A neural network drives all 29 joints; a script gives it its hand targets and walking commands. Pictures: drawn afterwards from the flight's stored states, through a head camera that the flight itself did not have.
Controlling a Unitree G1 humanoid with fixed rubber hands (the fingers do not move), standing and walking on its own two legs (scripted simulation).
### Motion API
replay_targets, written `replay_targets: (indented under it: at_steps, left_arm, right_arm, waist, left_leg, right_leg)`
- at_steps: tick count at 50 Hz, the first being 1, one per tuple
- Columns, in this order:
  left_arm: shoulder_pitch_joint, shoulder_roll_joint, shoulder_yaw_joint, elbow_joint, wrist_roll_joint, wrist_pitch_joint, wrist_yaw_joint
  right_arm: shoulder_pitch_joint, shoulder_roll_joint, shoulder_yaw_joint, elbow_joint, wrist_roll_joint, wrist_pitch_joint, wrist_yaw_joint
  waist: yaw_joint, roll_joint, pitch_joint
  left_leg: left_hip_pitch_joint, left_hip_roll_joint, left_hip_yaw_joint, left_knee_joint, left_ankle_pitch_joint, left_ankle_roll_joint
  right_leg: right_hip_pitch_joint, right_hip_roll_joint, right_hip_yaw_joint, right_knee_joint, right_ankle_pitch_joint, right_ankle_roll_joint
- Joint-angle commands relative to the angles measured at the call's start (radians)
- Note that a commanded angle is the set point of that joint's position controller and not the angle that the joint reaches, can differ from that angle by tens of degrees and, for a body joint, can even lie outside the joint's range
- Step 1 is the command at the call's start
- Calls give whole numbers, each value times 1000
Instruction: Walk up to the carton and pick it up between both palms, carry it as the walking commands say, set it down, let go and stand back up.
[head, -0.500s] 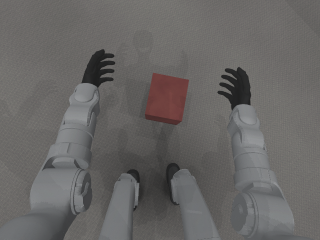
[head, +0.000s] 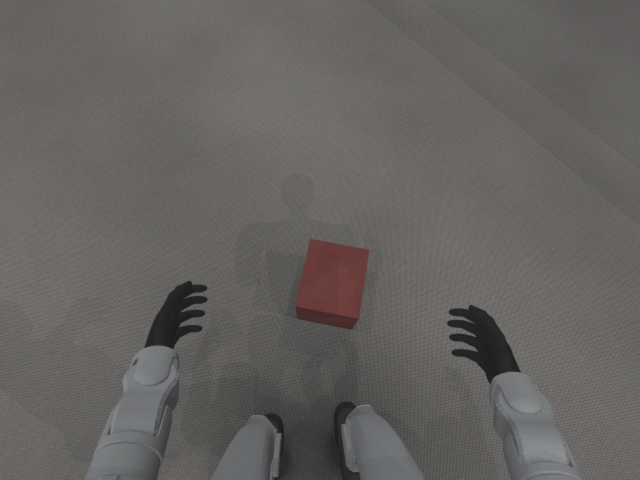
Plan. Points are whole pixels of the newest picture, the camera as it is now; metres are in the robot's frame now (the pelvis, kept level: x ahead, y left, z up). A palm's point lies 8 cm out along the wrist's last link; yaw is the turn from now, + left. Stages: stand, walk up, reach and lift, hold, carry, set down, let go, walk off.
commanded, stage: let go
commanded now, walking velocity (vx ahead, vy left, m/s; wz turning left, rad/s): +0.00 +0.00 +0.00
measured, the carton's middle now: (331, 285) +0.50 -0.06 -0.65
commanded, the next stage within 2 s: stand in 0.74 s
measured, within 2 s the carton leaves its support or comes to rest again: neither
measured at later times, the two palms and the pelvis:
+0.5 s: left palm (83, 410) +0.21 +0.25 -0.03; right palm (504, 378) +0.23 -0.21 -0.03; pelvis +0.06 +0.01 +0.04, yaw +1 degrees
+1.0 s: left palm (38, 434) +0.19 +0.30 -0.05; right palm (542, 404) +0.20 -0.26 -0.05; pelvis +0.06 +0.02 +0.03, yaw +0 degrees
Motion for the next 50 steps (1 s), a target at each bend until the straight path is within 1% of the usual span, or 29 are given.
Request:
replay_targets:
  at_steps: [1,2,3,4,5,7,9,10,11,12,14,16,17,18,20,21,22,25,27,28,29,30,32,34,36,37,39,44,50]
  left_arm:
    - [35,84,-17,-91,-34,-56,-30]
    - [116,69,-18,-73,-28,-61,-34]
    - [199,75,-16,-54,-23,-67,-35]
    - [122,105,10,-26,-29,-63,-44]
    - [174,86,18,-27,-19,-69,-46]
    - [243,92,9,-51,1,-74,-51]
    - [251,97,-11,-101,-18,-83,-60]
    - [254,125,-12,-78,-16,-84,-60]
    - [266,129,-12,-122,-4,-82,-60]
    - [306,132,-5,-78,5,-71,-60]
    - [311,128,-27,-93,-16,-60,-76]
    - [358,151,-40,-95,-36,-58,-80]
    - [343,159,-32,-124,-40,-52,-86]
    - [316,176,-20,-205,-49,-57,-83]
    - [352,163,-35,-158,-57,-35,-94]
    - [359,164,-60,-159,-83,-29,-99]
    - [394,156,-53,-144,-80,-16,-99]
    - [389,179,-46,-154,-75,14,-102]
    - [347,185,-57,-181,-87,9,-105]
    - [360,173,-47,-175,-96,2,-105]
    - [345,196,-37,-206,-93,-7,-99]
    - [388,199,-24,-128,-95,-15,-88]
    - [344,204,-34,-152,-92,-20,-80]
    - [343,182,-65,-143,-123,-23,-66]
    - [345,186,-52,-108,-127,-22,-55]
    - [414,284,-19,23,-43,-38,-30]
    - [396,307,-25,39,-26,-54,-18]
    - [352,286,-33,100,-28,-93,-15]
    - [356,315,-28,170,-32,-79,-9]
  right_arm:
    - [64,-55,38,-136,22,-58,-5]
    - [118,-43,56,-126,25,-66,-4]
    - [210,-48,31,-118,-5,-67,-13]
    - [57,-79,50,-182,21,-75,-19]
    - [160,-93,28,-121,-15,-65,-28]
    - [215,-58,72,-152,11,-72,-17]
    - [253,-85,52,-152,-3,-71,-20]
    - [223,-78,53,-159,0,-69,-21]
    - [277,-100,25,-131,-4,-59,-18]
    - [272,-100,25,-138,-7,-60,-19]
    - [300,-99,30,-108,-3,-46,-21]
    - [315,-94,50,-121,10,-42,-17]
    - [315,-100,33,-121,-6,-37,-18]
    - [293,-116,34,-157,-2,-42,-13]
    - [293,-112,44,-157,6,-28,-5]
    - [285,-99,51,-154,11,-26,-10]
    - [322,-116,37,-127,6,-13,-12]
    - [265,-113,51,-134,10,17,-6]
    - [259,-129,18,-146,4,22,-11]
    - [247,-138,5,-158,-22,34,-16]
    - [278,-144,-20,-159,-21,38,-30]
    - [269,-130,21,-151,5,48,-37]
    - [275,-132,33,-132,12,80,-47]
    - [278,-150,44,-123,28,97,-56]
    - [296,-140,57,-100,37,116,-69]
    - [220,-231,14,26,-12,35,-100]
    - [217,-239,8,45,-23,-18,-106]
    - [246,-227,14,134,-19,-55,-105]
    - [264,-261,14,197,-22,-88,-108]
  waist:
    - [2,-43,-390]
    - [20,-14,-434]
    - [-1,-56,-444]
    - [30,-97,-361]
    - [-4,-81,-290]
    - [56,2,-268]
    - [23,-18,-229]
    - [57,-12,-200]
    - [27,33,-142]
    - [62,26,-166]
    - [40,52,-105]
    - [62,-5,-96]
    - [39,-42,-97]
    - [66,55,-167]
    - [76,40,-99]
    - [59,-15,-73]
    - [38,3,-78]
    - [86,41,-49]
    - [44,22,-54]
    - [42,-44,-97]
    - [22,-17,-123]
    - [68,-45,-81]
    - [58,1,-44]
    - [58,32,-42]
    - [55,44,-31]
    - [91,103,-100]
    - [76,45,-130]
    - [64,-14,-130]
    - [66,35,-95]
  left_leg:
    - [206,7,53,-212,19,17]
    - [278,4,62,-213,76,17]
    - [338,1,63,-249,89,19]
    - [282,-11,58,-227,60,23]
    - [280,-7,76,-265,42,15]
    - [419,6,58,-315,52,26]
    - [444,-8,66,-323,119,17]
    - [465,-2,69,-345,134,24]
    - [489,-3,66,-361,185,15]
    - [524,-20,58,-353,216,13]
    - [539,-12,50,-377,240,15]
    - [551,-6,52,-386,278,26]
    - [573,-6,41,-390,279,22]
    - [602,-5,30,-385,319,10]
    - [595,7,35,-401,308,13]
    - [626,3,39,-384,306,10]
    - [631,-1,46,-383,333,-5]
    - [627,10,34,-407,271,-1]
    - [625,20,26,-389,319,-2]
    - [635,15,28,-379,342,-12]
    - [667,19,18,-379,400,-14]
    - [674,8,13,-360,476,-14]
    - [671,11,11,-353,394,-13]
    - [721,21,13,-343,514,-20]
    - [736,35,13,-338,474,-17]
    - [625,69,7,-295,418,-23]
    - [609,60,1,-313,300,-22]
    - [631,90,-23,-323,318,0]
    - [604,106,-68,-338,300,27]
  right_leg:
    - [553,-31,-24,-175,151,54]
    - [608,-34,-22,-189,202,49]
    - [655,-26,-19,-217,232,55]
    - [608,-34,-15,-223,212,71]
    - [634,-39,-7,-240,237,66]
    - [671,-39,-16,-289,150,60]
    - [692,-34,-13,-305,230,58]
    - [707,-22,-40,-303,212,63]
    - [703,-22,-34,-305,266,52]
    - [721,-16,-23,-328,282,56]
    - [719,-25,-10,-343,310,46]
    - [791,-27,-31,-341,365,57]
    - [780,-21,-23,-343,355,54]
    - [808,-15,-25,-329,367,41]
    - [798,-14,-38,-340,309,38]
    - [779,-17,-39,-344,319,45]
    - [779,-25,-32,-353,347,44]
    - [798,-12,-38,-354,233,34]
    - [813,-5,-44,-330,277,25]
    - [813,2,-51,-329,284,41]
    - [859,11,-43,-314,326,37]
    - [803,7,-32,-319,372,47]
    - [775,1,-18,-328,313,39]
    - [712,25,-24,-320,320,39]
    - [676,25,-37,-313,271,41]
    - [656,-76,-8,-320,326,48]
    - [705,-96,27,-312,341,44]
    - [671,-105,26,-308,299,25]
    - [657,-105,31,-310,210,3]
